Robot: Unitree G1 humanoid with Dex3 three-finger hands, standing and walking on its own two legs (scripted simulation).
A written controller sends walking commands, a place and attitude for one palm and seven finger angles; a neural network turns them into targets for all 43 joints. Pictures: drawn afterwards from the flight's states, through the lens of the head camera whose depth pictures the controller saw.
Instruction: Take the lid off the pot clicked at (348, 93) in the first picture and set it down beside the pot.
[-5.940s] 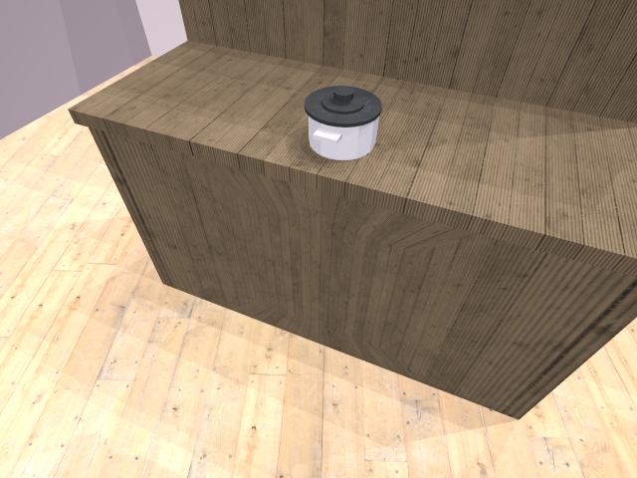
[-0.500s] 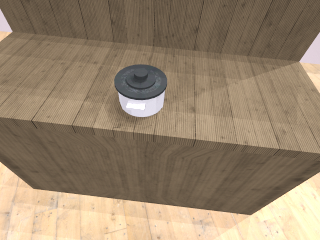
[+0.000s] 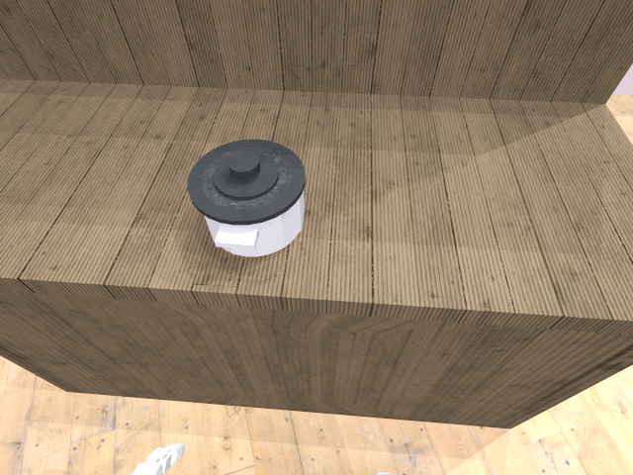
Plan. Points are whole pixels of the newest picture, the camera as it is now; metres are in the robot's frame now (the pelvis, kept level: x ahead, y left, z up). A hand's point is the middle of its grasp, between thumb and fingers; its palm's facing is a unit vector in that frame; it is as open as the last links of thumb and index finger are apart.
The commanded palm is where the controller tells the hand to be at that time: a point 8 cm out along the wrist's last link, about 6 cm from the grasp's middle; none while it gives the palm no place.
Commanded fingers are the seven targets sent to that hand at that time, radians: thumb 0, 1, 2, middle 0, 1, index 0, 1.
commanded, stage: come to a stop and stand still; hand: left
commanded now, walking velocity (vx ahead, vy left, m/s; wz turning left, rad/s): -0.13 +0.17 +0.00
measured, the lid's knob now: (244, 165) +0.48 +0.12 +0.12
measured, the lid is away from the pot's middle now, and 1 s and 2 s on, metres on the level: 0.00 0.00 0.00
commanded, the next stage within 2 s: look again from close up in 1.94 s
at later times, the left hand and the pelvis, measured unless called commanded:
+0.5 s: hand out of the picture +0.02 +0.27 -0.17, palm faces +0.05 -0.96 -0.27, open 7.4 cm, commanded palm none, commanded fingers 0.00 0.90 0.90 -0.20 -0.30 -0.20 -0.30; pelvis -0.02 +0.07 -0.01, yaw -1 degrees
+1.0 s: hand out of the picture -0.13 +0.31 -0.17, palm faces +0.08 -0.98 -0.17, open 7.4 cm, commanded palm none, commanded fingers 0.00 0.90 0.90 -0.20 -0.30 -0.20 -0.30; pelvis -0.08 +0.14 +0.00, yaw -2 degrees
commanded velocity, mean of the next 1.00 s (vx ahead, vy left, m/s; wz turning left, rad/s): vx -0.03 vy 0.04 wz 0.00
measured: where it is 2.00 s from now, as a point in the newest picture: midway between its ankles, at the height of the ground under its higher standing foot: outside the picture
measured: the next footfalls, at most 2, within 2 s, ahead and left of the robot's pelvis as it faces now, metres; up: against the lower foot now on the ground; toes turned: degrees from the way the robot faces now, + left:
left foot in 0.38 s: +0.07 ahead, +0.12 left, +0.00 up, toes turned +2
right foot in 0.98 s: -0.04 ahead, +0.00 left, +0.00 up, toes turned -2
